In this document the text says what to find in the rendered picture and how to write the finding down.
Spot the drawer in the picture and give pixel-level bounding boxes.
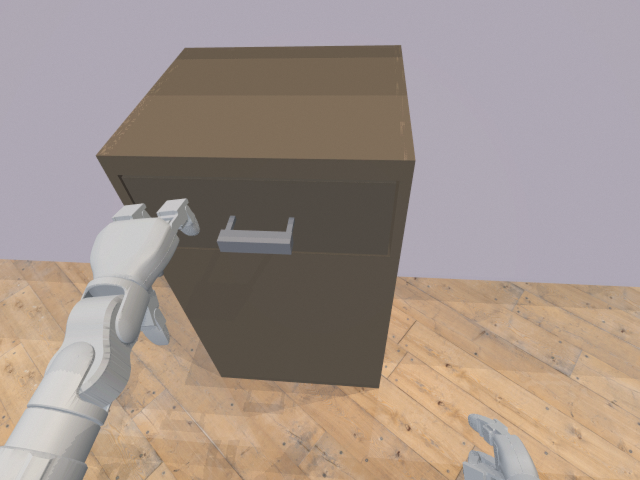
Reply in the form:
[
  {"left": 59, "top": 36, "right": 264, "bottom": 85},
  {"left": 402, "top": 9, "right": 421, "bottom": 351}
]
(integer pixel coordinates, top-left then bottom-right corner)
[{"left": 121, "top": 175, "right": 396, "bottom": 255}]

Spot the robot left forearm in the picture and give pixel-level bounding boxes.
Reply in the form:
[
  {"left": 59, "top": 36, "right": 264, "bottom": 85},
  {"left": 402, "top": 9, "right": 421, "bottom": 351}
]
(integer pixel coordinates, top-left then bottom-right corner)
[{"left": 0, "top": 277, "right": 150, "bottom": 480}]

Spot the handle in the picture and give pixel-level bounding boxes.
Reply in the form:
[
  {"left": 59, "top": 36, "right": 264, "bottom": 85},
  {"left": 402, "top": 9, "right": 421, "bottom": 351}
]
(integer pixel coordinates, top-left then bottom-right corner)
[{"left": 217, "top": 216, "right": 295, "bottom": 255}]

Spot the robot left hand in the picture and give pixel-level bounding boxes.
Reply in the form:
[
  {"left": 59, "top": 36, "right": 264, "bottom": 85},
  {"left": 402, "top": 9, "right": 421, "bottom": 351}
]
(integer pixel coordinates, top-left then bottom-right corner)
[{"left": 90, "top": 198, "right": 200, "bottom": 345}]

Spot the cabinet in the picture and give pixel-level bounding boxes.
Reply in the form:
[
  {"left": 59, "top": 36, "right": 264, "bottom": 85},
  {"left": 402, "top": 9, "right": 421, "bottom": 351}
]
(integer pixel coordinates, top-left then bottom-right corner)
[{"left": 96, "top": 45, "right": 416, "bottom": 388}]

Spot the robot right hand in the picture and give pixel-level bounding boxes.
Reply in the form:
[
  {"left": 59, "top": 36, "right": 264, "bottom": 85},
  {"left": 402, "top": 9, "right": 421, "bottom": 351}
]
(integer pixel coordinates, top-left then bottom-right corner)
[{"left": 463, "top": 414, "right": 539, "bottom": 480}]

